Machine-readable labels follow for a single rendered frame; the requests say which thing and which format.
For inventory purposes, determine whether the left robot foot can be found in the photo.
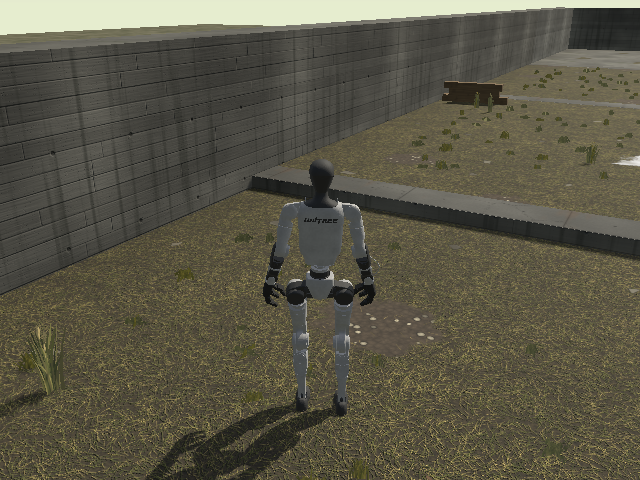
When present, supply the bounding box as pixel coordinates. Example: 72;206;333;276
296;386;310;412

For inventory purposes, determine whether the robot left upper arm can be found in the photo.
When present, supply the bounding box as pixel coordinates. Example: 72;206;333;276
274;202;300;258

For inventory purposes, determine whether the robot right hand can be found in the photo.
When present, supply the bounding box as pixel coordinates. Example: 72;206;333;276
354;282;376;306

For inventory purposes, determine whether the robot right forearm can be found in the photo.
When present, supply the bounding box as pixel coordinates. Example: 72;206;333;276
356;243;374;285

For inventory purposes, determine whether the robot left forearm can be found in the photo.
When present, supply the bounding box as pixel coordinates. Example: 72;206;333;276
265;242;284;285

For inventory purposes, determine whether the robot left hand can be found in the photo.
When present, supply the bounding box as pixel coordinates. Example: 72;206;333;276
262;282;286;307

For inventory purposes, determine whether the robot right upper arm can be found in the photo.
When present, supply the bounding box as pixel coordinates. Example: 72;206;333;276
342;203;367;258

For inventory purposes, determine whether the robot foot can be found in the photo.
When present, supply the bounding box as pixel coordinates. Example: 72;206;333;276
296;386;310;412
334;390;348;416

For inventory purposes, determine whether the right robot foot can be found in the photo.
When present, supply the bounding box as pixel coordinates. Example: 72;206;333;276
334;390;348;416

